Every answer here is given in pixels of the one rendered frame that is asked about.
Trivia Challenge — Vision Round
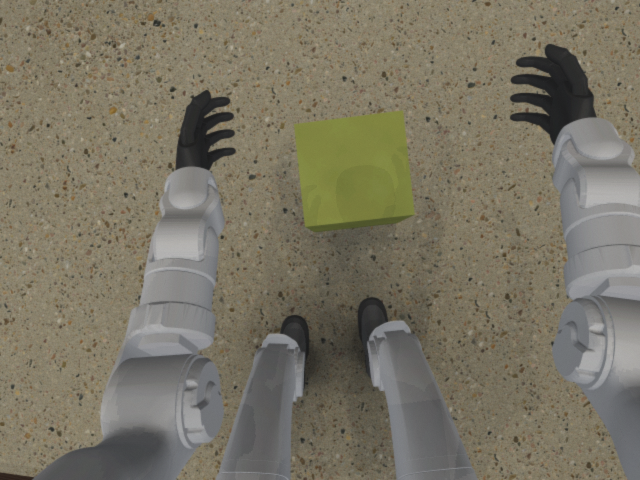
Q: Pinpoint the right robot upper arm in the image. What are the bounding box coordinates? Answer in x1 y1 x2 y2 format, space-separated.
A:
552 295 640 480

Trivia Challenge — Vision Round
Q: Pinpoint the carton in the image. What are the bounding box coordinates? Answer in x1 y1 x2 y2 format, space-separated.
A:
294 110 415 232

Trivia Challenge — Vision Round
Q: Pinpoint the left robot upper arm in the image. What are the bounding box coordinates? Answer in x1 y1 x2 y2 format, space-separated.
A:
32 354 224 480

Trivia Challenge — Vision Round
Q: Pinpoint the robot right foot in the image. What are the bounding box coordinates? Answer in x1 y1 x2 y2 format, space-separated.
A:
358 297 388 378

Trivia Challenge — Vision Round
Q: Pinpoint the robot left hand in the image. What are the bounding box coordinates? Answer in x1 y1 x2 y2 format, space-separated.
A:
175 90 236 170

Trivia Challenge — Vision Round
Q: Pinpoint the robot right forearm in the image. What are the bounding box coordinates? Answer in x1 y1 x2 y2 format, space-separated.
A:
552 117 640 301

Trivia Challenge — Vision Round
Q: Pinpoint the robot foot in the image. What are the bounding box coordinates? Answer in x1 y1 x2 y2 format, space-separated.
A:
280 315 309 398
358 297 388 378

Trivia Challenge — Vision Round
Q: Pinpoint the robot left foot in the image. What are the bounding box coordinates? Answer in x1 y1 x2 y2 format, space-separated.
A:
280 315 309 398

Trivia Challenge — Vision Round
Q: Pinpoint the robot right hand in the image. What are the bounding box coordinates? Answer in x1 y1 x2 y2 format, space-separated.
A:
510 44 597 145

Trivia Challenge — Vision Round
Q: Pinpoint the robot left forearm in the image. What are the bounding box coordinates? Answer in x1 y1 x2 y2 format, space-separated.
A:
100 166 225 434

